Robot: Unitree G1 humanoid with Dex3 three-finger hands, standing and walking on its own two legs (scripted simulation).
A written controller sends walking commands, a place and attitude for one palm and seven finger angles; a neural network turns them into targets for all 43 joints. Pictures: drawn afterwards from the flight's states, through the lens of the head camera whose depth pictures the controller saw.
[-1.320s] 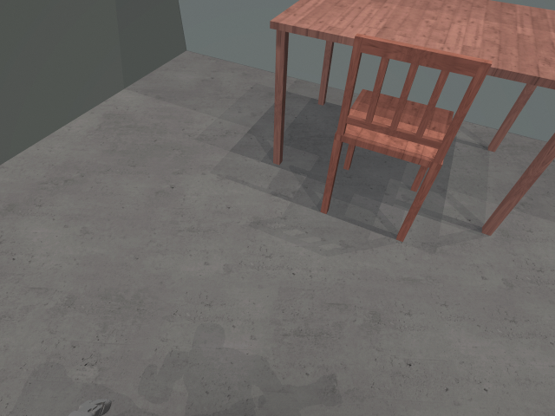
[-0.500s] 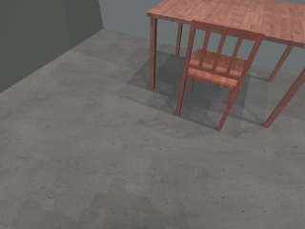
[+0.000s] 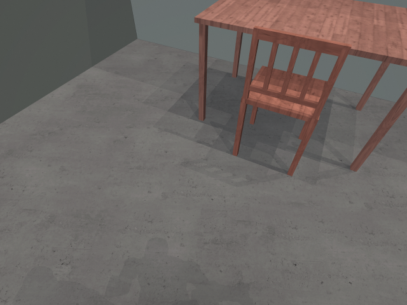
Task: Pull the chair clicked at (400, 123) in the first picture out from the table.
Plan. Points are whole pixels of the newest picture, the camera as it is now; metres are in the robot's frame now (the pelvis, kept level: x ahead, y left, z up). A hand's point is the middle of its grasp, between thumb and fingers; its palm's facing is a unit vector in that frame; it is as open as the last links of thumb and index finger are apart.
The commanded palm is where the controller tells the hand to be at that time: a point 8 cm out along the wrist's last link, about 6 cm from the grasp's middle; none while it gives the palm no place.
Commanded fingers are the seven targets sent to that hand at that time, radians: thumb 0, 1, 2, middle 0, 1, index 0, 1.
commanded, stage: look at it before walking up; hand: left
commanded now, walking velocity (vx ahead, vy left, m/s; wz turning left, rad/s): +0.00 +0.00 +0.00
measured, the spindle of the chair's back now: (289, 71) +1.11 -0.34 -0.11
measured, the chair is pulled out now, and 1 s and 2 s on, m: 0.00 0.00 0.00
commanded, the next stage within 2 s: walk to a spot facing it in 0.12 s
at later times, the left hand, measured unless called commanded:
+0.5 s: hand out of the picture +0.06 +0.22 -0.18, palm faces -0.10 -0.95 -0.29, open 7.4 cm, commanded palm none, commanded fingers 0.00 0.90 0.90 -0.20 -0.30 -0.20 -0.30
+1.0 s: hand out of the picture +0.09 +0.15 -0.16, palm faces -0.24 -0.95 -0.22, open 7.4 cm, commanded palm none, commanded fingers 0.00 0.90 0.90 -0.20 -0.30 -0.20 -0.30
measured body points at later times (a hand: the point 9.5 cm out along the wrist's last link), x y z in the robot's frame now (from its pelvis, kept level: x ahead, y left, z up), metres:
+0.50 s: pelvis -0.01 -0.01 -0.01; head +0.01 -0.01 +0.44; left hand +0.07 +0.27 -0.15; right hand +0.05 -0.28 -0.15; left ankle +0.00 +0.12 -0.75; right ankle +0.00 -0.12 -0.74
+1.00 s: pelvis +0.09 -0.04 +0.00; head +0.11 -0.06 +0.45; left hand +0.10 +0.20 -0.14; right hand +0.11 -0.31 -0.14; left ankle +0.21 +0.09 -0.68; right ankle -0.01 -0.10 -0.75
